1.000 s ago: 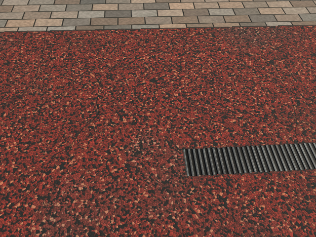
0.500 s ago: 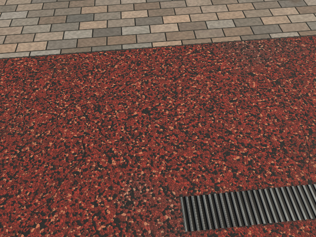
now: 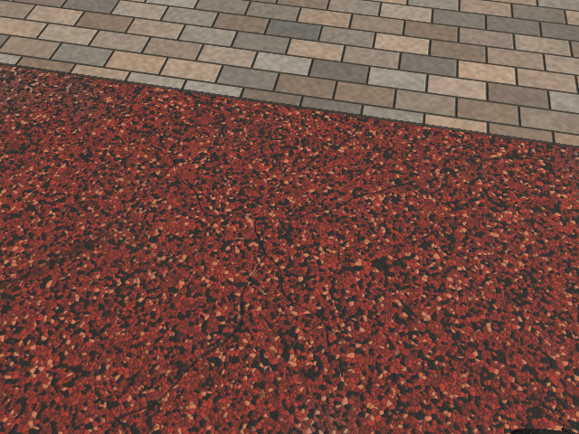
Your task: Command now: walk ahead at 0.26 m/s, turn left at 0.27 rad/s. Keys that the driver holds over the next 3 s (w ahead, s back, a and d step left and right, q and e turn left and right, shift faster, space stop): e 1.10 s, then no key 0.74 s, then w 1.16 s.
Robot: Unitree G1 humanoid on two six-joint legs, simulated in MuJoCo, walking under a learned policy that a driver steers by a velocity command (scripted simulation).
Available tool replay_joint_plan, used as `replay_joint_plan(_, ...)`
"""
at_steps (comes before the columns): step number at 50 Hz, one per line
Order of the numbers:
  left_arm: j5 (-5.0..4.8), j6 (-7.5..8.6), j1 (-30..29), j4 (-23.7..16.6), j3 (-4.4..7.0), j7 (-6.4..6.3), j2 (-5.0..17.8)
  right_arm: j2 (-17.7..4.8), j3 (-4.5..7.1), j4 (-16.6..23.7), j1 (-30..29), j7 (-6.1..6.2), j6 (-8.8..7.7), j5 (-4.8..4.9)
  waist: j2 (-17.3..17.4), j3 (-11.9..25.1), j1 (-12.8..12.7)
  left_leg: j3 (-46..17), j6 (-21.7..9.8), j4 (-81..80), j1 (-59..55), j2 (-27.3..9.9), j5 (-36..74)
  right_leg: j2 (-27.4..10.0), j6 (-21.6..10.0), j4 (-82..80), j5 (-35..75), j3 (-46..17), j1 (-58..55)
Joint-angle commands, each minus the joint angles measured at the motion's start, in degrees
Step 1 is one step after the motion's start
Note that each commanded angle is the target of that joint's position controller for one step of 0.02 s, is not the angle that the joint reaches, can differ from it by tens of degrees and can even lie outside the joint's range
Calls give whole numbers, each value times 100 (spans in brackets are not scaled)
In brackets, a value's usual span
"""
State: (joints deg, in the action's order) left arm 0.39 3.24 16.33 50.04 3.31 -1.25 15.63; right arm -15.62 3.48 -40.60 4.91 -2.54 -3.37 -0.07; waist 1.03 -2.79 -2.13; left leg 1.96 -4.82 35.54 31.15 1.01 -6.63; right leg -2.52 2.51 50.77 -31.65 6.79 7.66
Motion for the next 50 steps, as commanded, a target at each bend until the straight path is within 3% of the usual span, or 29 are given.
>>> replay_joint_plan(1,-259,285,332,-317,69,161,788,-960,262,75,1689,110,8,-93,381,2781,817,-2975,-1798,-758,-4983,-2248,4610,89,-68,3175,-428,-1323,3024)
replay_joint_plan(2,-262,267,-3,-421,30,126,697,-726,195,68,1277,113,5,19,90,1907,654,-2267,-1468,-889,-4108,-1969,4170,-174,-107,2641,-12,-1115,3213)
replay_joint_plan(3,-170,200,-236,-373,50,64,673,-518,116,84,921,127,1,34,-132,1405,507,-1894,-1260,-1137,-3247,-1766,3781,-344,-92,2230,246,-1065,3015)
replay_joint_plan(4,-153,80,-149,-343,90,31,694,-411,63,74,694,131,-8,-34,-23,1178,266,-1567,-1175,-1389,-2492,-1630,3671,-453,-86,1961,438,-1106,2496)
replay_joint_plan(6,-147,-137,276,-169,83,-27,477,-384,49,-18,427,103,-90,-175,173,1065,-33,-992,-1116,-1747,-1590,-1463,3731,-415,-14,1508,858,-1085,1687)
replay_joint_plan(8,-122,-211,335,-131,89,-88,401,-430,58,-115,255,148,-152,-224,309,991,-122,-559,-1071,-1892,-1431,-1395,3840,-350,64,936,1237,-1127,1590)
replay_joint_plan(12,-108,-289,-151,-317,135,-88,494,-685,146,-238,181,338,-21,-147,394,894,63,-260,-948,-2107,-1863,-1458,2723,-367,105,220,1894,-1021,1950)
replay_joint_plan(17,-118,-415,-654,-618,199,-46,497,-703,183,-369,277,469,201,-97,356,540,305,-362,-979,-2260,-2417,-1771,1173,-408,96,-145,1608,-915,2472)
replay_joint_plan(22,-141,-431,-794,-838,213,87,413,-843,257,-385,250,511,390,-17,480,611,342,-212,-861,-1730,-2954,-1971,2036,-198,-6,-752,1061,-549,2269)
replay_joint_plan(24,-166,-419,-704,-870,220,175,387,-926,293,-377,187,528,441,58,545,691,258,-104,-705,-1376,-3077,-1976,2414,-54,-144,-1343,1226,-359,1922)
replay_joint_plan(26,-150,-388,-378,-802,272,235,471,-901,304,-440,215,545,467,163,474,779,28,230,-241,-699,-2820,-1710,2130,157,-430,-2620,2479,-248,1034)
replay_joint_plan(27,-117,-379,-174,-789,416,169,913,-752,281,-476,427,515,433,78,-163,957,41,581,211,189,-2144,-1283,1249,-195,-725,-2913,4094,-958,120)
replay_joint_plan(28,-26,-390,58,-862,583,48,1660,-395,165,-170,153,450,353,-208,-1772,1095,130,910,754,1863,-232,-416,-1856,-1594,-1596,-2602,7083,-2885,-1109)
replay_joint_plan(29,87,-321,273,-904,504,81,1495,-423,159,-49,-242,414,290,-178,-1518,1546,-196,-45,863,3014,560,63,-3455,-2149,-2508,-2653,7459,-3530,-1344)
replay_joint_plan(30,83,-238,114,-965,472,115,1349,-619,211,-52,-333,375,271,-19,-957,1476,-191,-449,809,3466,796,-92,-3179,-1855,-2396,-2712,6986,-3113,-1312)
replay_joint_plan(31,-8,-187,-240,-1012,459,84,1222,-642,231,-115,-303,392,274,65,-736,1212,-20,-535,764,3423,984,-205,-2670,-1468,-2020,-2674,6436,-2661,-1177)
replay_joint_plan(32,-112,-196,-485,-1065,422,49,1078,-668,249,-184,-268,440,291,26,-531,1071,69,-566,776,3191,1029,-277,-2301,-1268,-1765,-2712,6027,-2472,-988)
replay_joint_plan(33,-176,-230,-641,-1109,380,7,981,-743,282,-188,-256,480,320,-5,-574,1011,167,-591,804,3019,828,-307,-2037,-1152,-1663,-2787,5838,-2364,-735)
replay_joint_plan(36,-113,-306,-632,-1179,392,-50,1048,-592,254,-200,-106,490,340,24,-716,1059,249,-529,900,2519,434,-115,-1594,-952,-1641,-2874,5704,-2295,-490)
replay_joint_plan(40,-121,-374,-644,-1232,425,-110,1173,-524,225,-158,-247,497,344,24,-818,990,167,-609,1016,1556,101,-26,-1337,-849,-1589,-2873,4971,-2497,-254)
replay_joint_plan(47,-104,-477,-902,-1377,401,-75,1170,-627,254,-102,-205,386,230,65,-1084,852,125,-709,913,364,-692,149,-1402,-691,-1502,-2726,4106,-3272,166)
replay_joint_plan(50,-185,-542,-1139,-1484,360,-110,1109,-668,296,-206,272,305,125,79,-1092,863,424,-573,728,-1229,-1603,157,-439,-380,-1181,-2391,3767,-3430,332)
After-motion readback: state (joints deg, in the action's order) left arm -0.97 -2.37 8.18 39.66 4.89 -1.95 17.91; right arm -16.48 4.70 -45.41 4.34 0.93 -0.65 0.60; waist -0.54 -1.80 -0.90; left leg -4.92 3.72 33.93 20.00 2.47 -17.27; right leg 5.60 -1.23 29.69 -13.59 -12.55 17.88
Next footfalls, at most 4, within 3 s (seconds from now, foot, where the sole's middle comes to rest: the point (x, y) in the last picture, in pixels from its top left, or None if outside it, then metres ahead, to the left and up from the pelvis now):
0.54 right None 0.15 -0.15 -0.75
1.02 left None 0.25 0.04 -0.75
1.40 right None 0.08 -0.16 -0.75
2.60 right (489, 424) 0.46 -0.39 -0.75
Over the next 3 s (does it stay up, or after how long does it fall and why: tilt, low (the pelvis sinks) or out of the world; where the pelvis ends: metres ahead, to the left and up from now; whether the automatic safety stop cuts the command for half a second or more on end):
stays up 0.54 -0.33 0.03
